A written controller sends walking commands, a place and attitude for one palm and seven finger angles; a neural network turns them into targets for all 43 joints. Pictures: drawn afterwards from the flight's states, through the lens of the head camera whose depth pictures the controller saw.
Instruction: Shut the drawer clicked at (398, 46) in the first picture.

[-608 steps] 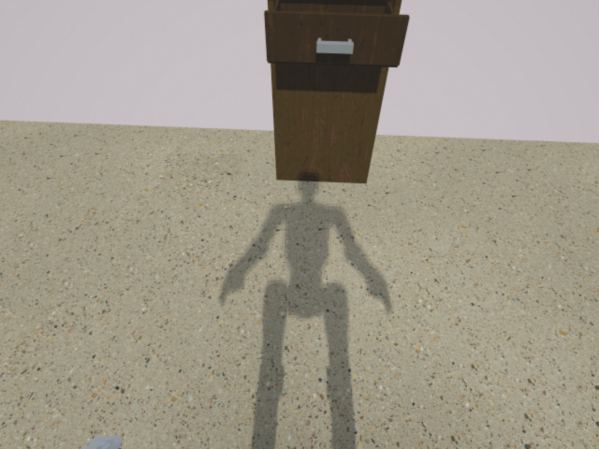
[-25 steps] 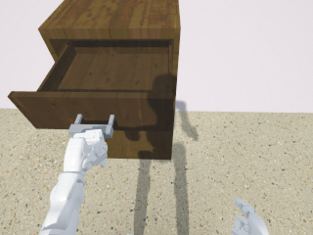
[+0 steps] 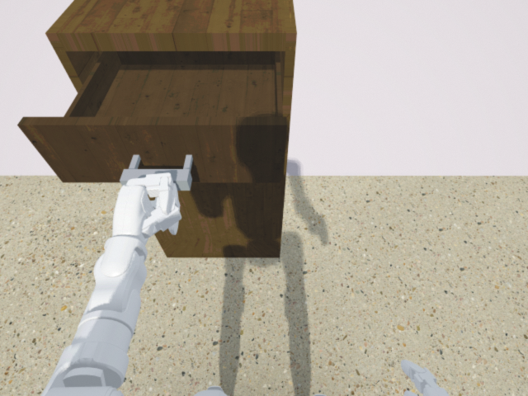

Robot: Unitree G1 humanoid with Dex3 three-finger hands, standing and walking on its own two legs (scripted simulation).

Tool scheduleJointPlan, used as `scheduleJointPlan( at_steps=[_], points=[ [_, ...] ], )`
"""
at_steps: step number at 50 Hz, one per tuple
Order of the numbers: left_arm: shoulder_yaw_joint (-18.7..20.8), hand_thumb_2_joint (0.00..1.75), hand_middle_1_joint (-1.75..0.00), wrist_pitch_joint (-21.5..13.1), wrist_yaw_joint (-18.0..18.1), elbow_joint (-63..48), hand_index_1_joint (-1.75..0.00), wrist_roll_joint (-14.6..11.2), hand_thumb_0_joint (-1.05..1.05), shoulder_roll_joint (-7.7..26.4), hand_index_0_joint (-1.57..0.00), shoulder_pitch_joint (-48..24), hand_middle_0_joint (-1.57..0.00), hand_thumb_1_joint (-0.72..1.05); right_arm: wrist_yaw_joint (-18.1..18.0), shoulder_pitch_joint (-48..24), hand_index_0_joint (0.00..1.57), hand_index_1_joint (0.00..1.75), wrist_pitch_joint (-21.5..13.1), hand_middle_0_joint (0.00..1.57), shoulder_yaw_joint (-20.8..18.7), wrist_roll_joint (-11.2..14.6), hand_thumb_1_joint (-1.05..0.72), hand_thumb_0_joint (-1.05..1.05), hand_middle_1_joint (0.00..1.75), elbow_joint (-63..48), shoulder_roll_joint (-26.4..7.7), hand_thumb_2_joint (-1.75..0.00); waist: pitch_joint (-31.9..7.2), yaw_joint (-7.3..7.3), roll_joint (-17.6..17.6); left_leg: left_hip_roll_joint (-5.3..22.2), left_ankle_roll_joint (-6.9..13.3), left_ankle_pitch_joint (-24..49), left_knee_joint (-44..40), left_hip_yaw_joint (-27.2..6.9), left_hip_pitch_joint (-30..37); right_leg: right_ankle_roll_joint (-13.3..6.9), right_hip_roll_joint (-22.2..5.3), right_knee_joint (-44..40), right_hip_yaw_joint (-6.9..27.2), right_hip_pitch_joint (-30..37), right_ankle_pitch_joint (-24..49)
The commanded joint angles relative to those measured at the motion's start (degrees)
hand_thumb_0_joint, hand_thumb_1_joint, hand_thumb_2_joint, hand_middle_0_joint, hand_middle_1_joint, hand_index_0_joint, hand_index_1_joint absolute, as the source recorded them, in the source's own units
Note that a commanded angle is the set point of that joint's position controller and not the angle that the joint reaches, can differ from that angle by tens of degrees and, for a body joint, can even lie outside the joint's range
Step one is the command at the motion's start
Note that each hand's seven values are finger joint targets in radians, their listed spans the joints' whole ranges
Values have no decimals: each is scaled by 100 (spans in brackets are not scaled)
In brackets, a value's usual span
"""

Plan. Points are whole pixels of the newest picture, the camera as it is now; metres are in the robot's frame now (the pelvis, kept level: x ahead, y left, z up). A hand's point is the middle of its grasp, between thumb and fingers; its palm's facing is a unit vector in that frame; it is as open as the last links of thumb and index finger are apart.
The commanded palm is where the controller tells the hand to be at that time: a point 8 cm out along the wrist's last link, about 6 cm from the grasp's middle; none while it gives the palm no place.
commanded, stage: push the drawer shut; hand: left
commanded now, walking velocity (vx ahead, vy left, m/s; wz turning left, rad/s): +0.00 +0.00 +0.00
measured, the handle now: (159, 170) +0.45 +0.19 +0.07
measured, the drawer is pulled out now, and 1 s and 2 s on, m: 0.21 0.09 0.00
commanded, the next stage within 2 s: none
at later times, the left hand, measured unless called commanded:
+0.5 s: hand (177, 177) +0.44 +0.16 +0.07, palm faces -0.01 -1.00 -0.01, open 2.9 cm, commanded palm +0.42 +0.21 +0.07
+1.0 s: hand (185, 150) +0.50 +0.15 +0.07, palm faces +0.01 -1.00 -0.01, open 3.0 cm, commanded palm +0.49 +0.20 +0.07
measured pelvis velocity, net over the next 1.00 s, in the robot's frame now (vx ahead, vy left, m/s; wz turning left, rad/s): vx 0.00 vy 0.01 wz -0.03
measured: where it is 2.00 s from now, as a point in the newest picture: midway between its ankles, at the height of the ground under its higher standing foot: outside the picture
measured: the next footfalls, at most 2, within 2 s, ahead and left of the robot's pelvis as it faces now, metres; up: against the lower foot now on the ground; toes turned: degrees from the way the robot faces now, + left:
none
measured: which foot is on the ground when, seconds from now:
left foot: down 0.00-1.00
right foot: down 0.00-1.00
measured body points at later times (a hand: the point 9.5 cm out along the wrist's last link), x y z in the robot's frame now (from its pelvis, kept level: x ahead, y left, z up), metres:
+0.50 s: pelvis +0.01 +0.01 -0.01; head +0.07 +0.01 +0.44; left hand +0.44 +0.21 +0.07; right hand +0.07 -0.25 -0.12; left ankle +0.03 +0.13 -0.71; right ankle +0.00 -0.11 -0.70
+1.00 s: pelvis +0.00 +0.01 -0.02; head +0.10 +0.02 +0.42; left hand +0.50 +0.20 +0.08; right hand +0.01 -0.25 -0.14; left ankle +0.03 +0.13 -0.71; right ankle +0.00 -0.11 -0.70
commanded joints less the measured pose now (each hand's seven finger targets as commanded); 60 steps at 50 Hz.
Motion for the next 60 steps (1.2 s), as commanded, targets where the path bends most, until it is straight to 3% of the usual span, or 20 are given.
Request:
scheduleJointPlan(
  at_steps=[1, 7, 9, 12, 16, 22, 24, 28, 29, 32, 35, 37, 39, 42, 44, 48, 50, 56, 58, 60],
  points=[
    [533, 90, -160, -345, 93, -784, -160, -113, 0, 1059, -140, -2804, -140, 90, -33, 31, 20, 30, -183, 20, -285, -16, -90, 0, 30, -620, -736, -90, -1641, -179, -219, -229, 188, 429, -536, -39, 870, 21, 131, -816, 193, 287, 983],
    [843, 90, -160, -408, 19, -296, -160, -89, 0, 1362, -140, -2942, -140, 90, 23, 270, 20, 30, -66, 20, -304, -49, -90, 0, 30, -633, -765, -90, -1837, -127, -253, -225, 185, 724, -475, -44, 743, -2, 188, -662, 158, 407, 1337],
    [735, 90, -160, -449, -17, -316, -160, -90, 0, 1197, -140, -3100, -140, 90, 57, 325, 20, 30, -43, 20, -321, -54, -90, 0, 30, -652, -744, -90, -1938, -149, -134, -226, 182, 863, -439, -5, 813, -5, 199, -619, 155, 392, 1526],
    [976, 90, -160, -466, -12, -147, -160, -45, 0, 1471, -140, -3023, -140, 90, 77, 435, 20, 30, 35, 20, -351, -72, -90, 0, 30, -656, -786, -90, -1968, -119, -159, -203, 182, 1002, -406, -14, 790, -25, 234, -553, 125, 365, 1619],
    [1001, 90, -160, -436, -13, 135, -160, -20, 0, 1495, -140, -3419, -140, 90, 84, 514, 20, 30, 109, 20, -347, -72, -90, 0, 30, -631, -791, -90, -1830, -215, -114, -204, 183, 845, -360, 24, 634, -8, 238, -562, 146, 190, 1498],
    [1070, 90, -160, -491, -13, 294, -160, 46, 0, 1606, -140, -3902, -140, 90, 95, 684, 20, 30, 177, 20, -364, -110, -90, 0, 30, -578, -801, -90, -2179, -266, 150, -185, 176, 1155, -250, -27, 834, -34, 281, -414, 112, 56, 1666],
    [996, 90, -160, -518, -13, 324, -160, 47, 0, 1521, -140, -4100, -140, 90, 106, 720, 20, 30, 200, 20, -374, -117, -90, 0, 30, -561, -794, -90, -2247, -340, 13, -156, 171, 1219, -218, -61, 885, -18, 287, -393, 86, -37, 1670],
    [1203, 90, -160, -539, 23, 724, -160, 108, 0, 1784, -140, -4266, -140, 90, 118, 819, 20, 30, 245, 20, -367, -132, -90, 0, 30, -513, -835, -90, -2175, -348, -86, -157, 187, 1120, -174, -76, 692, -23, 303, -364, 94, -86, 1591],
    [1079, 90, -160, -552, 16, 766, -160, 113, 0, 1681, -140, -4530, -140, 90, 118, 806, 20, 30, 255, 20, -358, -131, -90, 0, 30, -486, -825, -90, -2124, -451, -74, -161, 200, 1042, -154, -56, 662, -3, 297, -388, 110, -170, 1546],
    [1246, 90, -160, -606, 25, 1020, -160, 200, 0, 1956, -140, -4868, -140, 90, 110, 882, 20, 30, 289, 20, -353, -150, -90, 0, 30, -457, -862, -90, -2125, -450, 39, -173, 209, 887, -112, -82, 559, -22, 300, -348, 122, -272, 1371],
    [1090, 90, -160, -620, 16, 1322, -160, 265, 0, 1827, -140, -5273, -140, 90, 123, 954, 20, 30, 302, 20, -343, -160, -90, 0, 30, -409, -846, -90, -2173, -580, 74, -160, 214, 862, -44, -120, 577, -12, 307, -330, 119, -484, 1288],
    [1259, 90, -160, -628, 16, 1485, -160, 310, 0, 2088, -140, -5440, -140, 90, 121, 1038, 20, 30, 316, 20, -336, -195, -90, 0, 30, -391, -900, -90, -2279, -599, 30, -162, 232, 828, 22, -136, 477, -9, 311, -287, 134, -506, 1258],
    [1092, 90, -160, -631, -6, 1581, -160, 353, 0, 1946, -140, -5755, -140, 90, 130, 1074, 20, 30, 328, 20, -333, -194, -90, 0, 30, -365, -889, -90, -2338, -718, 200, -154, 229, 804, 56, -165, 544, -1, 307, -272, 121, -714, 1163],
    [1349, 90, -160, -658, 25, 1723, -160, 410, 0, 2266, -140, -5819, -140, 90, 145, 1199, 20, 30, 349, 20, -345, -237, -90, 0, 30, -356, -940, -90, -2537, -663, 266, -140, 223, 912, 126, -206, 575, -24, 327, -194, 107, -737, 1188],
    [1163, 90, -160, -620, 27, 1888, -160, 430, 0, 2056, -140, -6021, -140, 90, 170, 1231, 20, 30, 361, 20, -322, -244, -90, 0, 30, -342, -913, -90, -2466, -770, 204, -142, 235, 814, 163, -191, 440, 1, 330, -226, 117, -816, 1123],
    [1524, 90, -160, -630, 71, 1941, -160, 538, 0, 2616, -140, -6219, -140, 90, 167, 1381, 20, 30, 407, 20, -325, -283, -90, 0, 30, -363, -977, -90, -2771, -754, 305, -157, 260, 884, 230, -165, 298, 8, 326, -168, 169, -660, 1231],
    [1436, 90, -160, -613, 52, 1988, -160, 541, 0, 2507, -140, -6388, -140, 90, 188, 1439, 20, 30, 421, 20, -313, -301, -90, 0, 30, -351, -961, -90, -2697, -826, 285, -141, 261, 908, 259, -174, 265, 11, 338, -167, 148, -738, 1241],
    [1663, 90, -160, -527, 51, 2322, -160, 622, 0, 2903, -140, -6509, -140, 90, 193, 1641, 20, 30, 504, 20, -306, -322, -90, 0, 30, -340, -1021, -90, -2565, -900, 177, -134, 296, 806, 305, -143, -42, 29, 362, -217, 198, -729, 1196],
    [1714, 90, -160, -530, 42, 2255, -160, 668, 0, 3011, -140, -6632, -140, 90, 193, 1707, 20, 30, 524, 20, -304, -339, -90, 0, 30, -345, -1031, -90, -2793, -901, 386, -138, 293, 967, 332, -146, 104, 21, 363, -185, 196, -720, 1330],
    [1703, 90, -160, -493, 23, 2382, -160, 669, 0, 2977, -140, -6597, -140, 90, 191, 1745, 20, 30, 536, 20, -304, -350, -90, 0, 30, -352, -1024, -90, -2777, -930, 282, -132, 300, 988, 360, -127, 28, 33, 371, -202, 198, -700, 1369]
  ],
)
